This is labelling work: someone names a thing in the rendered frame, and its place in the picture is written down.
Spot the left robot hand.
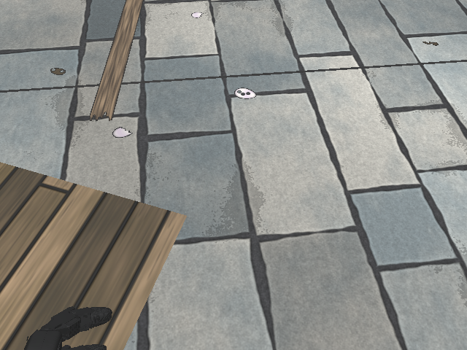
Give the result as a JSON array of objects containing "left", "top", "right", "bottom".
[{"left": 24, "top": 306, "right": 112, "bottom": 350}]

